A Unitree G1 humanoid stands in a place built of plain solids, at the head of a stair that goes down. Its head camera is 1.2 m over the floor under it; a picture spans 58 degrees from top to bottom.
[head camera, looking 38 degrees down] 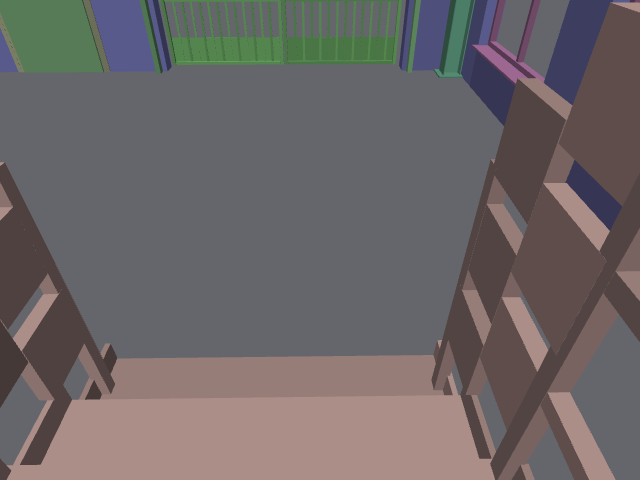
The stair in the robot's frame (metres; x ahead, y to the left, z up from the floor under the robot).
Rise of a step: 0.17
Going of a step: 0.30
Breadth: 1.40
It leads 1 degrees to the left of straight ahead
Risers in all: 3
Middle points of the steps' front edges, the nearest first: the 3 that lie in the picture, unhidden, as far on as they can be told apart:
0.56 0.18 0.00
0.86 0.19 -0.17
1.16 0.19 -0.34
